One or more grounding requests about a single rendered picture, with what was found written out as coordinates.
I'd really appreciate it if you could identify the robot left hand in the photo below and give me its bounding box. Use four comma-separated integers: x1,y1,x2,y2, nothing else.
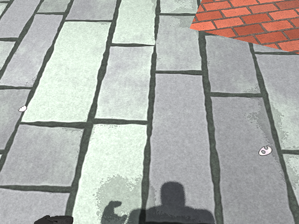
34,215,74,224

